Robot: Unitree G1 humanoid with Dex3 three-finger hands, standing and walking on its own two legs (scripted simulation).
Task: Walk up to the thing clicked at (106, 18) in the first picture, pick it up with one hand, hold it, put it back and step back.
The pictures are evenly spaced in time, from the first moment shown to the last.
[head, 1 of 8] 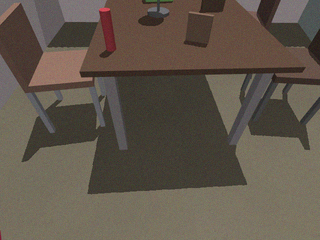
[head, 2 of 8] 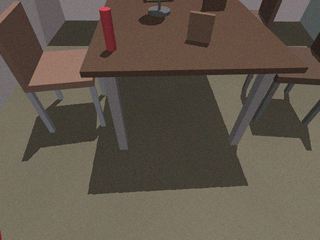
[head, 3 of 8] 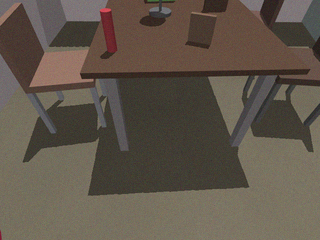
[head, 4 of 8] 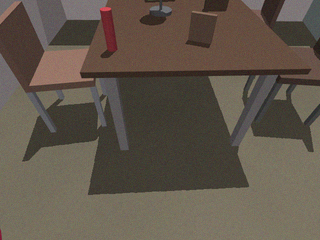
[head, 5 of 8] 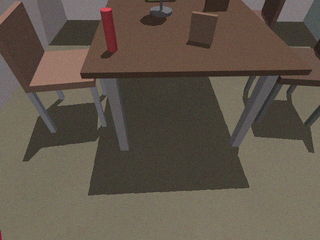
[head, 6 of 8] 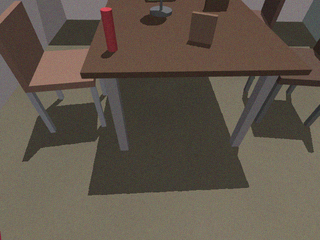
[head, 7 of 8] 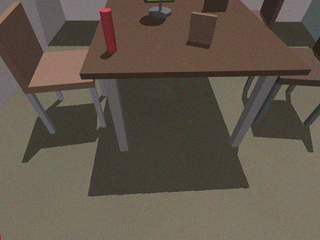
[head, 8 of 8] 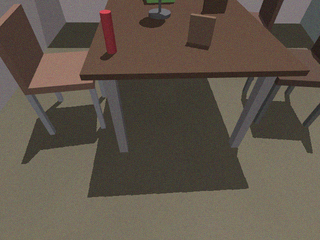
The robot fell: no
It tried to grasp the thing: no
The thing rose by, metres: 0.00
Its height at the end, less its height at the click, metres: +0.00
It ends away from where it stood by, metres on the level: 0.00
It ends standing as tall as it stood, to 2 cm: yes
